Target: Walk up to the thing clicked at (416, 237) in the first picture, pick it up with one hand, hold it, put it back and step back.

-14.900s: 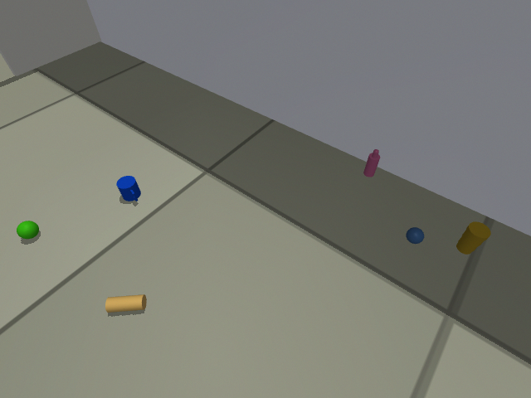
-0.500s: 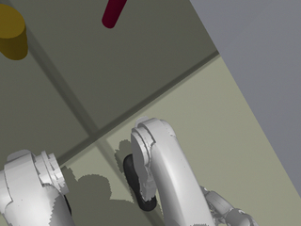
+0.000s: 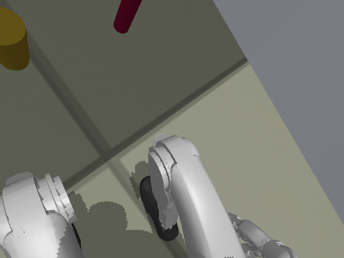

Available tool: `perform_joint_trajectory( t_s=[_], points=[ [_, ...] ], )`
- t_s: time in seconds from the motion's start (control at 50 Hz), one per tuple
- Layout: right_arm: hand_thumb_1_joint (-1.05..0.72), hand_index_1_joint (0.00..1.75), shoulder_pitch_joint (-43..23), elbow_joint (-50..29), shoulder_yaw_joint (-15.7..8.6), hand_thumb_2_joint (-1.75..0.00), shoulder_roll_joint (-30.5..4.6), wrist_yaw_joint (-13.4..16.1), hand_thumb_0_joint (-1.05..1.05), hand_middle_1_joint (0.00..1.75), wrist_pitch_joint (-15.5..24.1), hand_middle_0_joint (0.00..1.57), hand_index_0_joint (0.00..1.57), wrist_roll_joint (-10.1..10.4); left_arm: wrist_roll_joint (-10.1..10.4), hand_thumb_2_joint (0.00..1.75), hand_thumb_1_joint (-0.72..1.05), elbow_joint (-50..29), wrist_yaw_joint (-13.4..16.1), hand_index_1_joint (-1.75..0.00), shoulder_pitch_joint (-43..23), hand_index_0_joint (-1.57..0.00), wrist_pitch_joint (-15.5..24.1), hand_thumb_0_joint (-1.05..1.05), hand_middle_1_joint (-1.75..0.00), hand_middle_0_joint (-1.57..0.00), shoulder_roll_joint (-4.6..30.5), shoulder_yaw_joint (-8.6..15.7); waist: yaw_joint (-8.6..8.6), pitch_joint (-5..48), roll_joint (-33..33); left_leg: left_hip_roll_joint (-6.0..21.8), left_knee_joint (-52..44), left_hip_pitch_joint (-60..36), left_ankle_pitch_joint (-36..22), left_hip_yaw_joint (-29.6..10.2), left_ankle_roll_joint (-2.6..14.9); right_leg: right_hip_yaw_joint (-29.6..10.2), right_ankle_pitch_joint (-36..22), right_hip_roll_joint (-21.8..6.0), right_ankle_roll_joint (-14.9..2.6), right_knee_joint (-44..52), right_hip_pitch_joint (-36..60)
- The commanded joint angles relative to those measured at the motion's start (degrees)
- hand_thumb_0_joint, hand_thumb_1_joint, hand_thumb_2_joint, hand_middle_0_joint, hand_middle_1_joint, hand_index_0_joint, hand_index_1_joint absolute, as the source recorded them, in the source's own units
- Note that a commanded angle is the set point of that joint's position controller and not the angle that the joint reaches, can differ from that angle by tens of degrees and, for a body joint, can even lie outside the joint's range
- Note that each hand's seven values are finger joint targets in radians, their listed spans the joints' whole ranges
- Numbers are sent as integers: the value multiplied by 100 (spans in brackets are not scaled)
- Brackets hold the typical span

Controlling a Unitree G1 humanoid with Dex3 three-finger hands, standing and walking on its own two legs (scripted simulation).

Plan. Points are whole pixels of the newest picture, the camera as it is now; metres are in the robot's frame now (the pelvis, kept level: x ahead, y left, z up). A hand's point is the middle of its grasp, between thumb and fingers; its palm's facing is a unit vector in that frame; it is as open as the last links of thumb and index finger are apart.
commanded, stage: close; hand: left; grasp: from above
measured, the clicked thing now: out of the picture +0.43 +0.36 -0.26
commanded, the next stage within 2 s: settle in 0.50 s
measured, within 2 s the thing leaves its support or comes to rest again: leaves its support in 0.92 s
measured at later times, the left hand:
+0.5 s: hand out of the picture +0.41 +0.36 -0.23, palm faces -0.42 -0.17 -0.89, open 10.0 cm
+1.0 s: hand out of the picture +0.42 +0.35 -0.21, palm faces -0.37 -0.16 -0.91, open 9.8 cm
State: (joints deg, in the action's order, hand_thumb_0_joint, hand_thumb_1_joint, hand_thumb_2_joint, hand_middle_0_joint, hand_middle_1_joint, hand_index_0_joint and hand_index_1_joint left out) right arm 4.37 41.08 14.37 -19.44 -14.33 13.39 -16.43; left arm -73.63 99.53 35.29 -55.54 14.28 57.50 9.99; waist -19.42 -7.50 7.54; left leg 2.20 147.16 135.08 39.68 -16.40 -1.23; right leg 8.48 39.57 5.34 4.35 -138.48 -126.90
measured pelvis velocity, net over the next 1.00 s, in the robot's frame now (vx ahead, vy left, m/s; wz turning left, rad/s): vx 0.00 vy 0.00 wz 0.01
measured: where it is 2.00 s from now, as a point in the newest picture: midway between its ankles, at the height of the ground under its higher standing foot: (121, 239)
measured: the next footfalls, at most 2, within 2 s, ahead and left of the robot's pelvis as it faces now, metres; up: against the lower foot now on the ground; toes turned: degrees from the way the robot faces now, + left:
none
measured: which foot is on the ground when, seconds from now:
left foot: down 0.00-1.00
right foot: down 0.00-1.00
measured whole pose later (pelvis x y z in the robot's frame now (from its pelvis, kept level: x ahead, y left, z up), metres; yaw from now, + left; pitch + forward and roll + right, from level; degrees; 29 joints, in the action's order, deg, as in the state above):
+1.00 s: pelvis +0.00 +0.00 +0.01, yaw +1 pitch +28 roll -13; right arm 7.0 42.0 11.6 -18.1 -15.2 12.2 -14.0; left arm -71.4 85.2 30.4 -49.9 12.1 51.0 10.1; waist -16.9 -3.9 5.4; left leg 1.6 145.5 135.6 39.6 -15.7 -1.7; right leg 8.2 40.2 4.3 3.5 -137.6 -127.4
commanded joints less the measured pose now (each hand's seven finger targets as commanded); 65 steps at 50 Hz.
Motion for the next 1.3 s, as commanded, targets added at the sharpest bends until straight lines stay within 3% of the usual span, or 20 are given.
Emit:
perform_joint_trajectory(
  t_s=[0.0,0.04,0.08,0.1,0.16,0.18,0.32,0.36,0.52,0.6,0.62,0.68,0.76,0.8,0.86,0.92,0.98,1.16,1.24,1.28],
  points=[
    [-89,30,904,-29,-450,-90,-1712,61,0,30,22,20,20,39,129,72,11,-704,183,-85,-1251,-52,58,0,-92,-45,1304,-15,-161,3387,-2691,144,-1436,-2709,-908,754,165,734,-1357,155,-489,1240,1704],
    [-89,30,909,-27,-468,-90,-1787,88,0,30,-5,20,20,48,155,71,15,-855,213,-85,-1261,-54,116,0,-92,-47,1458,93,-117,3514,-2816,143,-1482,-2787,-1009,741,152,749,-1442,149,-501,1240,1778],
    [-89,30,839,-32,-481,-90,-1757,80,0,30,8,20,20,52,144,71,17,-846,187,-85,-1253,-56,118,0,-91,-50,1267,-61,-134,3478,-2766,159,-1401,-2792,-1044,767,153,719,-1491,160,-489,1211,1724],
    [-89,30,934,21,-456,-90,-1752,78,0,30,-6,20,20,28,150,70,19,-912,218,-84,-1269,-58,155,0,-91,-51,1363,53,-157,3513,-2773,159,-1411,-2789,-1087,749,158,746,-1540,167,-477,1242,1805],
    [-89,30,881,-11,-484,-90,-1779,65,0,30,11,20,20,38,137,72,29,-927,231,-85,-1308,-65,187,0,-92,-58,1230,-85,-172,3335,-2861,140,-1450,-2747,-916,748,141,769,-1363,130,-500,1201,1609],
    [-89,30,912,5,-452,-90,-1741,66,0,30,1,20,20,12,139,71,31,-760,249,-85,-1126,-67,169,0,-92,-60,1319,50,-147,3370,-2718,153,-1471,-2750,-924,732,148,776,-1368,160,-494,1252,1710],
    [-90,30,935,-15,-486,-90,-1777,67,0,30,42,20,20,36,116,77,50,-865,251,-84,-1358,-82,125,0,-89,-76,1182,-140,-195,3407,-2743,142,-1428,-2777,-928,748,156,751,-1375,150,-487,1248,1639],
    [-90,30,957,-13,-488,-90,-1803,91,0,30,12,20,20,36,126,77,55,-896,298,-82,-1403,-87,127,0,-87,-82,1289,-54,-181,3441,-2698,142,-1494,-2698,-845,732,160,741,-1291,161,-497,1318,1700],
    [-90,30,908,36,-442,-90,-1759,74,0,30,78,20,20,69,201,78,67,-795,253,-80,-1377,-97,44,0,-84,-92,1325,-13,-149,3416,-2828,158,-1489,-2806,-974,726,127,776,-1391,145,-504,1239,1641],
    [-91,30,946,-25,-418,-90,-1756,44,0,30,82,20,20,51,177,80,69,-707,174,-80,-1335,-104,25,0,-84,-100,1181,-157,-222,3299,-2707,130,-1462,-2718,-869,727,155,799,-1332,142,-494,1232,1587],
    [-90,30,981,0,-424,-90,-1767,54,0,30,75,20,20,65,241,79,69,-794,189,-79,-1304,-104,26,0,-84,-99,1296,-19,-156,3409,-2825,146,-1540,-2813,-944,713,131,795,-1365,151,-501,1272,1690],
    [-91,30,1014,-32,-487,-90,-1794,63,0,30,73,20,20,77,249,78,69,-879,119,-78,-1301,-105,-33,0,-82,-100,1253,-74,-154,3472,-2898,142,-1515,-2858,-976,764,134,734,-1421,155,-506,1279,1729],
    [-91,30,967,-30,-563,-90,-1763,73,0,30,25,20,20,133,348,80,67,-1457,23,-76,-1269,-104,-83,0,-79,-101,1356,93,67,3868,-3231,129,-1681,-3087,-1094,713,73,780,-1455,113,-554,1195,1663],
    [-91,30,999,-37,-619,-90,-1746,35,0,30,28,20,20,145,267,77,67,-1573,-79,-74,-1388,-104,-105,0,-76,-101,1247,-60,-52,3779,-3230,132,-1552,-3056,-1116,769,90,741,-1515,109,-537,1165,1552],
    [-90,30,955,0,-694,-90,-1678,31,0,30,4,20,20,235,374,76,68,-2234,-94,-72,-1281,-104,-105,0,-75,-101,1246,118,260,4268,-3639,107,-1725,-3435,-1336,781,29,709,-1627,76,-583,1148,1595],
    [-90,30,1079,14,-833,-90,-1635,-10,0,30,-65,20,20,316,346,76,70,-2544,-162,-72,-1157,-105,-216,0,-76,-101,1215,219,347,4441,-3658,85,-1752,-3431,-1442,860,43,649,-1723,60,-605,1162,1598],
    [-90,30,1054,19,-975,-90,-1523,-20,0,30,-168,20,20,453,408,78,70,-2877,-283,-71,-1110,-106,-355,0,-74,-103,1016,175,508,4567,-3706,63,-1836,-3387,-1314,979,78,506,-1592,43,-633,1275,1500],
    [-90,30,1307,72,-1228,-90,-1288,87,0,30,-471,20,20,722,677,79,67,-2891,-1016,-70,-1113,-105,-619,0,-71,-104,196,-305,472,4472,-2669,-25,-2001,-2930,-1024,1087,240,291,-1338,-11,-589,1701,1660],
    [-90,30,1310,-6,-1312,-90,-1271,193,0,30,-621,20,20,851,734,81,68,-3162,-1364,-71,-1215,-106,-559,0,-72,-106,294,-310,576,4639,-2499,-54,-2117,-3018,-1000,1110,244,224,-1239,-40,-604,1794,1750],
    [-90,30,1329,-40,-1333,-90,-1229,246,0,30,-689,20,20,874,752,80,70,-3235,-1494,-72,-1256,-108,-503,0,-73,-106,118,-412,545,4606,-2450,-76,-2167,-3020,-960,1138,244,197,-1208,-59,-604,1864,1757]
  ],
)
